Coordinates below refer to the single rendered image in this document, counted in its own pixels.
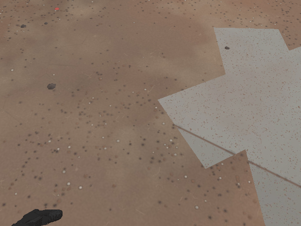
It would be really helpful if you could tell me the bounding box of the left robot hand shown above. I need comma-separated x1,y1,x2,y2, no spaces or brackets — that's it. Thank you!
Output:
11,209,63,226

